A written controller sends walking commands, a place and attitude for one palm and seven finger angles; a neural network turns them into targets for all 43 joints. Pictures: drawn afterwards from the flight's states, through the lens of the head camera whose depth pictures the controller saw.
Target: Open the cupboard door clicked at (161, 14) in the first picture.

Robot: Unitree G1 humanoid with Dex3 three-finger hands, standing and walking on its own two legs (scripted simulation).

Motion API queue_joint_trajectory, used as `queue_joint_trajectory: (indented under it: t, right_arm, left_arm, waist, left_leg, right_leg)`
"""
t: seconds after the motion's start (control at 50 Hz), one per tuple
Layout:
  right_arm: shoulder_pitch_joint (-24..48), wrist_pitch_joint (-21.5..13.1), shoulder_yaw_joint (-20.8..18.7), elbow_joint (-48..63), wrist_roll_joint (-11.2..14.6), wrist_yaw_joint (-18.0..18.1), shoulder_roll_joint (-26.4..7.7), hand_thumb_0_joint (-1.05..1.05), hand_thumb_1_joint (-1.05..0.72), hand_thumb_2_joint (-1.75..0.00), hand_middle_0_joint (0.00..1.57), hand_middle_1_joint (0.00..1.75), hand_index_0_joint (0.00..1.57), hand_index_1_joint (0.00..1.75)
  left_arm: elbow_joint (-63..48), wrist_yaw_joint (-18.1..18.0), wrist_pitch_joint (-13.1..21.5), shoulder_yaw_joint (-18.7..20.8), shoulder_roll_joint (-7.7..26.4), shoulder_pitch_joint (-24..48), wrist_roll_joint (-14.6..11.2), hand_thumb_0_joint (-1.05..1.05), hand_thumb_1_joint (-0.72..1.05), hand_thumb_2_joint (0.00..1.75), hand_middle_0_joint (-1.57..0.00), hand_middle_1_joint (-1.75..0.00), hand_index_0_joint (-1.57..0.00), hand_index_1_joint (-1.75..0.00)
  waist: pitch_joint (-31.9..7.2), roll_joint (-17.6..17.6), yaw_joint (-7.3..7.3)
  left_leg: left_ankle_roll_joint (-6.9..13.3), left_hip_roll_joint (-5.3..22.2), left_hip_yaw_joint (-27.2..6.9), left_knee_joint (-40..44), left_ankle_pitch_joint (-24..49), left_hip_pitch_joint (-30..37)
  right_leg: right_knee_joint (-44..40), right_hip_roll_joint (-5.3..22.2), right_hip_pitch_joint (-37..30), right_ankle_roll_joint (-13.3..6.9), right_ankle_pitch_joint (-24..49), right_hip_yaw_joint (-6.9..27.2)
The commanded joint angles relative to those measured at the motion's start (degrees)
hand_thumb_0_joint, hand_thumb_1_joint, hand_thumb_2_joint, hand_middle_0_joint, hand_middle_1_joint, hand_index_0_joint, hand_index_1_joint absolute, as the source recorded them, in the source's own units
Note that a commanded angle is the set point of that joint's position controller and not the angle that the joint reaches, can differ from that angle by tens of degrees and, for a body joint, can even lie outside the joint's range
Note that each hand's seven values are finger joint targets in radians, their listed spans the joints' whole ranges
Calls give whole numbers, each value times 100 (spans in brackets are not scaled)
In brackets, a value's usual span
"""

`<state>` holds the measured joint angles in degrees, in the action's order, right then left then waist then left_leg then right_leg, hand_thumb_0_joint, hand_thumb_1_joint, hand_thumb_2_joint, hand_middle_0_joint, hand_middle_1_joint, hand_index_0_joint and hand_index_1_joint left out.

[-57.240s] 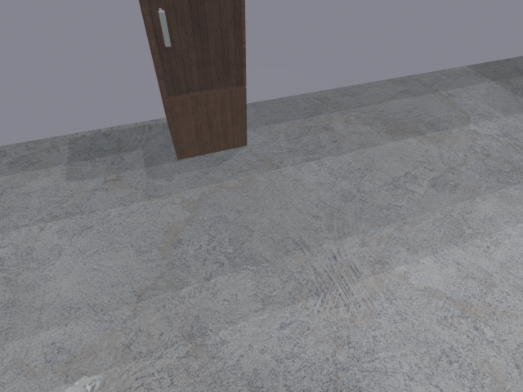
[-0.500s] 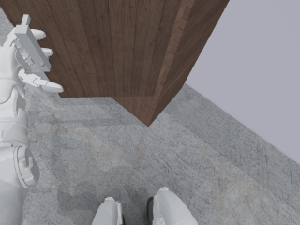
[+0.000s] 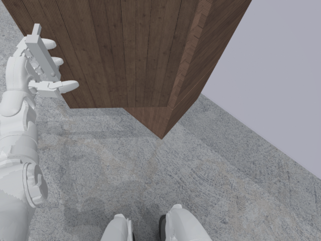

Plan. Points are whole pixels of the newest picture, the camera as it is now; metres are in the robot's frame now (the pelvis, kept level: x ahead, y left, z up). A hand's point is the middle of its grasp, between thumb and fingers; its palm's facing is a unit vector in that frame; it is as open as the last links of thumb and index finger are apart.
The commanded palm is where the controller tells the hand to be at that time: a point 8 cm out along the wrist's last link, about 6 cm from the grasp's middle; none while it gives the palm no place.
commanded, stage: close the thumb around the handle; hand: left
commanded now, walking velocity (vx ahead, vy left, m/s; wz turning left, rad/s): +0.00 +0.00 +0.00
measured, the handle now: (46, 54) +0.56 +0.24 +0.05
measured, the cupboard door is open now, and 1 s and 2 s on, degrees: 44 59 90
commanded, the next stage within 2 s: pull the door open along its arc in 0.40 s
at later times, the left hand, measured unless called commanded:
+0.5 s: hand (53, 73) +0.50 +0.22 +0.05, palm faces +0.02 -1.00 -0.02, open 5.9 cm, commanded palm +0.48 +0.25 +0.05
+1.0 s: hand (57, 107) +0.41 +0.20 +0.05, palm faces -0.05 -1.00 -0.01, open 6.2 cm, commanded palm +0.36 +0.25 +0.05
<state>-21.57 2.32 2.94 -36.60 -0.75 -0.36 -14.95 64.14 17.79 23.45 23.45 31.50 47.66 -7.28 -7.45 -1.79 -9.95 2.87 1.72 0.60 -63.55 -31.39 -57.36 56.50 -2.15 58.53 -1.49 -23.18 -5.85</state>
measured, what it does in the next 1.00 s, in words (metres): stands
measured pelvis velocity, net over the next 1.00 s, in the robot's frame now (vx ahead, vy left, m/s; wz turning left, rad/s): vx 0.02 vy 0.00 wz -0.02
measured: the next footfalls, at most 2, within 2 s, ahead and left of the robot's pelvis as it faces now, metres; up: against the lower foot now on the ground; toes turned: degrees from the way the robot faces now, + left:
none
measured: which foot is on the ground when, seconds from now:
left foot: down 0.00-1.00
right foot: down 0.00-1.00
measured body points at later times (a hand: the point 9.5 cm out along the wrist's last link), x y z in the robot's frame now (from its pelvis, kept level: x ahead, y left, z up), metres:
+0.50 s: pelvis +0.00 +0.00 +0.00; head +0.15 +0.03 +0.42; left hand +0.49 +0.27 +0.06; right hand +0.01 -0.27 -0.11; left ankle -0.02 +0.08 -0.66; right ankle +0.03 -0.11 -0.66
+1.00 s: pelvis +0.02 +0.00 +0.02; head +0.12 +0.02 +0.46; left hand +0.41 +0.25 +0.06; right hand +0.08 -0.26 -0.09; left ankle -0.02 +0.08 -0.66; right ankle +0.03 -0.11 -0.66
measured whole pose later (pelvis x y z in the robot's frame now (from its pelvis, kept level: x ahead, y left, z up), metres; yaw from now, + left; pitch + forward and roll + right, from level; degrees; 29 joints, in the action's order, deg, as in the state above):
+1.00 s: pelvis +0.02 +0.00 +0.02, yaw -1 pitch +22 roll -3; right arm -20.4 2.7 1.0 -31.4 1.2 -2.0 -14.6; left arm 36.2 18.3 21.9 19.1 20.9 17.9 -13.4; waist -10.4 -1.7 -6.7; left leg 3.0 1.7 3.0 -57.1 -30.8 -48.1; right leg 52.0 -2.7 51.0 -1.1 -22.8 -3.0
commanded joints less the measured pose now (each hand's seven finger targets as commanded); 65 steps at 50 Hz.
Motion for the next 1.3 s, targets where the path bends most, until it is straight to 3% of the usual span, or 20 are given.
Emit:
queue_joint_trajectory:
  t: [0.0, 0.04, 0.1, 0.18, 0.3, 0.36, 0.42, 0.46, 0.52, 0.66, 0.82, 0.86, 0.94, 0.96, 0.98, 1.0, 1.12, 1.14, 1.22, 1.28]
  right_arm:
    - [-1019, -94, -403, 143, -42, 61, -1117, 0, -90, -90, 20, 30, 20, 30]
    - [-1055, -98, -412, 164, -52, 68, -1134, 0, -90, -90, 20, 30, 20, 30]
    - [-1047, -92, -407, 100, -54, 58, -1122, 0, -90, -90, 20, 30, 20, 30]
    - [-1078, -91, -404, 69, -66, 83, -1143, 0, -90, -90, 20, 30, 20, 30]
    - [-1090, -101, -389, 80, -71, 84, -1132, 0, -90, -90, 20, 30, 20, 30]
    - [-1103, -96, -393, 88, -70, 97, -1145, 0, -90, -90, 20, 30, 20, 30]
    - [-1069, -98, -382, 115, -63, 69, -1116, 0, -90, -90, 20, 30, 20, 30]
    - [-1072, -95, -375, 79, -66, 88, -1137, 0, -90, -90, 20, 30, 20, 30]
    - [-1056, -66, -353, 213, -39, 96, -1171, 0, -90, -90, 20, 30, 20, 30]
    - [-882, -21, -388, 516, 40, 42, -1110, 0, -90, -90, 20, 30, 20, 30]
    - [-561, -36, -508, 878, 148, -65, -1021, 0, -90, -90, 20, 30, 20, 30]
    - [-453, -87, -530, 984, 162, -103, -965, 0, -90, -90, 20, 30, 20, 30]
    - [-172, -185, -558, 1140, 187, -136, -907, 0, -90, -90, 20, 30, 20, 30]
    - [-34, -234, -588, 1128, 162, -149, -702, 0, -90, -90, 20, 30, 20, 30]
    - [55, -272, -574, 1089, 144, -191, -690, 0, -90, -90, 20, 30, 20, 30]
    - [124, -310, -581, 1085, 144, -230, -676, 0, -90, -90, 20, 30, 20, 30]
    - [387, -359, -628, 1031, -53, -267, -457, 0, -90, -90, 20, 30, 20, 30]
    - [418, -358, -625, 1049, -96, -269, -456, 0, -90, -90, 20, 30, 20, 30]
    - [736, -325, -590, 1036, -209, -257, -334, 0, -90, -90, 20, 30, 20, 30]
    - [837, -325, -580, 997, -272, -210, -289, 0, -90, -90, 20, 30, 20, 30]
  left_arm:
    - [-1255, 96, 469, -101, 1221, 2546, 44, 0, 40, 68, -36, -130, -36, -130]
    - [-1309, 109, 502, -49, 1297, 2466, 43, 0, 51, 73, -37, -131, -37, -131]
    - [-1188, 123, 465, -220, 1059, 2615, 16, 0, 68, 80, -38, -133, -38, -133]
    - [-1024, 110, 464, -88, 1253, 2710, 52, 0, 90, 90, -40, -135, -40, -135]
    - [-949, 163, 400, -215, 1110, 2795, 38, 0, 90, 90, -40, -135, -40, -135]
    - [-1010, 156, 422, -10, 1387, 2800, 48, 0, 90, 90, -40, -135, -40, -135]
    - [-1048, 180, 385, -197, 1163, 2757, 63, 0, 90, 90, -40, -135, -40, -135]
    - [-982, 165, 387, -61, 1338, 2858, 36, 0, 90, 90, -40, -135, -40, -135]
    - [-924, 195, 354, 345, 1870, 2312, 93, 0, 90, 90, -40, -135, -40, -135]
    - [-1599, 336, 308, 315, 1604, 1152, -117, 0, 90, 90, -40, -135, -40, -135]
    - [-2774, 289, 177, 152, 876, -1025, -449, 0, 90, 90, -40, -135, -40, -135]
    - [-3287, 259, 197, 82, 653, -1723, -568, 0, 90, 90, -40, -135, -40, -135]
    - [-4006, 134, 226, -49, 215, -2664, -784, 0, 90, 90, -40, -135, -40, -135]
    - [-4327, -644, 216, 570, -26, -2821, -1040, 0, 90, 90, -40, -135, -40, -135]
    - [-4221, -1034, 168, 142, -562, -3148, -926, 0, 90, 90, -40, -135, -40, -135]
    - [-4392, -1289, 167, -41, -880, -3266, -902, 0, 90, 90, -40, -135, -40, -135]
    - [-5482, -2787, 332, -784, -1836, -3672, -183, 0, 90, 90, -40, -135, -40, -135]
    - [-5571, -3031, 337, -939, -1972, -3711, -52, 0, 90, 90, -40, -135, -40, -135]
    - [-5808, -3993, 251, -1527, -2608, -3849, 498, 0, 90, 90, -40, -135, -40, -135]
    - [-5915, -4326, 209, -2079, -2897, -3884, 935, 0, 90, 90, -40, -135, -40, -135]
  waist:
    - [-2844, -1100, -86]
    - [-2902, -1146, -31]
    - [-2751, -1142, -142]
    - [-2824, -1014, -146]
    - [-2850, -1042, -183]
    - [-3033, -988, -146]
    - [-2900, -1119, -142]
    - [-2810, -971, -191]
    - [-2913, -853, 47]
    - [-3108, -858, 309]
    - [-2807, -480, 634]
    - [-2847, -694, 768]
    - [-2466, -349, 823]
    - [-2354, -313, 1191]
    - [-2096, -533, 1068]
    - [-1929, -354, 1010]
    - [-2201, -267, 1091]
    - [-2144, 0, 1049]
    - [-1954, 77, 1065]
    - [-1912, 225, 962]
  left_leg:
    - [-353, 29, -595, 611, 3548, 2282]
    - [-391, 44, -635, 611, 3781, 2392]
    - [-409, 59, -665, 596, 3760, 2454]
    - [-378, 38, -661, 571, 3549, 2287]
    - [-343, 17, -658, 550, 3478, 2232]
    - [-303, 5, -621, 511, 3445, 2147]
    - [-317, 4, -613, 548, 3431, 2184]
    - [-279, 6, -601, 525, 3266, 2019]
    - [-232, -36, -533, 602, 3100, 1743]
    - [-220, -26, -419, 731, 3495, 1917]
    - [-195, -47, -244, 1048, 3798, 1878]
    - [-238, -43, -217, 1097, 4155, 2033]
    - [-220, -68, -165, 1196, 4052, 1833]
    - [-343, -71, -165, 1262, 4009, 1812]
    - [-429, -76, -148, 1284, 3913, 1872]
    - [-485, -54, -177, 1288, 3859, 1889]
    - [-585, -37, -162, 1166, 4037, 2121]
    - [-561, -35, -198, 1157, 3917, 2075]
    - [-518, -104, -195, 1210, 3154, 1891]
    - [-476, -127, -225, 1219, 2796, 1894]
  right_leg:
    - [-300, -97, -1275, 3, 1955, 325]
    - [-272, -101, -1246, -29, 1972, 307]
    - [-306, -108, -1010, 1, 1857, 273]
    - [-274, -97, -1102, -5, 1848, 289]
    - [-271, -87, -1090, -5, 1842, 296]
    - [-248, -83, -1280, -3, 1991, 350]
    - [-278, -85, -1204, -9, 1916, 331]
    - [-278, -91, -1246, -1, 1930, 347]
    - [-264, -77, -1687, -16, 2009, 409]
    - [-324, -89, -2113, -7, 2375, 410]
    - [-493, -71, -2733, 3, 2760, 392]
    - [-487, -44, -2814, -11, 2940, 400]
    - [-511, -29, -3030, -20, 3077, 400]
    - [-524, -48, -2913, -2, 2874, 279]
    - [-520, -47, -2693, -1, 2632, 238]
    - [-527, -47, -2540, 6, 2487, 178]
    - [-311, 48, -2630, -46, 2545, 227]
    - [-332, 37, -2635, -56, 2500, 219]
    - [-350, 92, -2658, -71, 2197, 229]
    - [-401, 109, -2634, -69, 2056, 256]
